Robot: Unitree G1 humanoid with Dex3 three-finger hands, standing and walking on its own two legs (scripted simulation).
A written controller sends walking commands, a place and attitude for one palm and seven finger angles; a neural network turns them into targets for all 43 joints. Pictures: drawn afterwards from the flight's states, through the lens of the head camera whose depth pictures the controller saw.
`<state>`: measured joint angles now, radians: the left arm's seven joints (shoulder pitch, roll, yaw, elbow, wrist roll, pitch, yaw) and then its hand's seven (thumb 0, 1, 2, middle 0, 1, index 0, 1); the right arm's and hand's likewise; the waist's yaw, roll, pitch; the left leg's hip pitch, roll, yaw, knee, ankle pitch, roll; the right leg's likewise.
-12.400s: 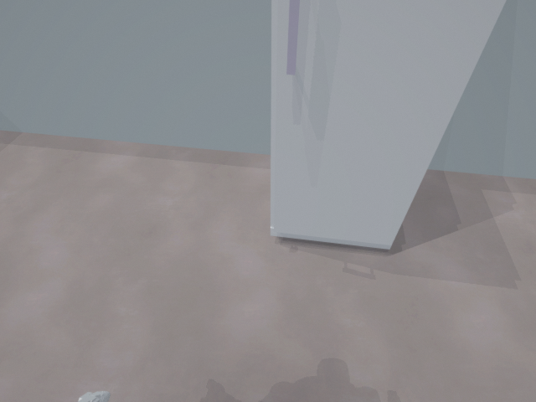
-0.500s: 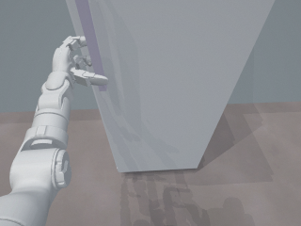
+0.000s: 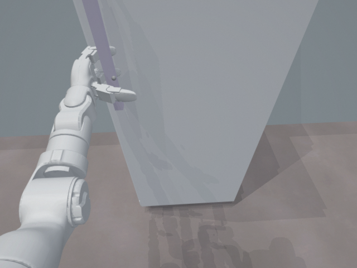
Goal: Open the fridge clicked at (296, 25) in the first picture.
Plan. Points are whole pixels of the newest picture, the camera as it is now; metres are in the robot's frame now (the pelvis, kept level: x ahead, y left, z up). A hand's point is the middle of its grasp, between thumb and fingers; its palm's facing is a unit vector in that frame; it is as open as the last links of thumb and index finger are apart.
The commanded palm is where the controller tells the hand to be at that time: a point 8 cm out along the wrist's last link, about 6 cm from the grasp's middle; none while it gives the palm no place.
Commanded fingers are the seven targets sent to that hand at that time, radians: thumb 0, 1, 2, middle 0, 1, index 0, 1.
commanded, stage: slide the fingers in behind the handle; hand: left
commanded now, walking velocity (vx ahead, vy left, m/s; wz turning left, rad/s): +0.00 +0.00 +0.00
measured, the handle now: (103, 40) +0.53 +0.17 +0.26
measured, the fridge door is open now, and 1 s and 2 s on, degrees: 0 0 1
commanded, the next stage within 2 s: grip the handle and tug to test in 0.42 s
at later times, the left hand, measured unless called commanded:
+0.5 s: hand (116, 78) +0.47 +0.14 +0.20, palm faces +0.06 -1.00 +0.00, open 14.0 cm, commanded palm +0.45 +0.19 +0.20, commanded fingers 0.00 -0.50 0.30 -0.30 -1.20 -0.30 -1.20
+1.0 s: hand (116, 77) +0.47 +0.14 +0.20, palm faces +0.08 -1.00 +0.00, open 9.0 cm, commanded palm +0.44 +0.19 +0.20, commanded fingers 0.00 0.67 0.80 -0.43 -1.37 -0.43 -1.37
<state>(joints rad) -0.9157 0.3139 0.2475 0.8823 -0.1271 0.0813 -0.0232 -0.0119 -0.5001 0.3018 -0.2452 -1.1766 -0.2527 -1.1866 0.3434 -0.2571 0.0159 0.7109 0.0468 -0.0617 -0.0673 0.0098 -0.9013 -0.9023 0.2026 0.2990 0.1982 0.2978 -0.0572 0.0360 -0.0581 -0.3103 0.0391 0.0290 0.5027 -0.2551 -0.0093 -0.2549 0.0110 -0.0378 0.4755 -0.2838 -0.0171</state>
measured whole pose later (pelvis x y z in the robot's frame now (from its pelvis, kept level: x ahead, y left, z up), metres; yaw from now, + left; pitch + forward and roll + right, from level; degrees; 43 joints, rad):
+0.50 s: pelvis +0.00 +0.01 +0.00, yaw +0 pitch +4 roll +0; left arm -0.94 0.28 0.22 0.90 -0.12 0.08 -0.02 -0.01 -0.50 0.30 -0.27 -1.20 -0.29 -1.20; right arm 0.32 -0.24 0.02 0.71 0.04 -0.06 -0.07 0.01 -0.90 -0.90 0.20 0.30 0.20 0.30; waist -0.05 0.03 -0.06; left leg -0.31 0.03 0.03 0.50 -0.26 0.00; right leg -0.25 0.00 -0.04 0.47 -0.29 -0.01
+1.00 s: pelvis +0.00 +0.01 +0.00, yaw +0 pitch +4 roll +0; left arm -0.93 0.29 0.23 0.90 -0.12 0.07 0.00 0.00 0.22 0.61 -0.33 -1.27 -0.34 -1.30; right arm 0.34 -0.25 0.02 0.73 0.04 -0.07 -0.06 0.01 -0.90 -0.90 0.20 0.30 0.20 0.30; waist -0.06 0.03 -0.06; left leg -0.31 0.03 0.04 0.49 -0.25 0.00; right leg -0.25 0.00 -0.03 0.47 -0.28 -0.01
